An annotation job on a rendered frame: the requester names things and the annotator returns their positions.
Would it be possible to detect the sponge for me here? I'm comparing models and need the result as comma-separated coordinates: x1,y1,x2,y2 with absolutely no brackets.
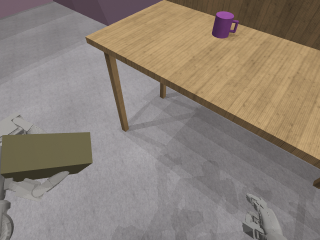
0,132,93,182

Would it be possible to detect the left robot forearm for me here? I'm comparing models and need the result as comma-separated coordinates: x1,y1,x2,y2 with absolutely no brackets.
0,200,14,240

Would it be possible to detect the table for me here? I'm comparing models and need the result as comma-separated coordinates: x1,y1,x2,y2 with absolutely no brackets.
85,0,320,189

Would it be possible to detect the robot right hand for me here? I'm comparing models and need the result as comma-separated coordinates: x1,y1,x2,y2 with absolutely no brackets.
242,193,283,240

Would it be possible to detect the robot left hand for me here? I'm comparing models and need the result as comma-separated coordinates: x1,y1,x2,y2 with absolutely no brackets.
0,112,69,202

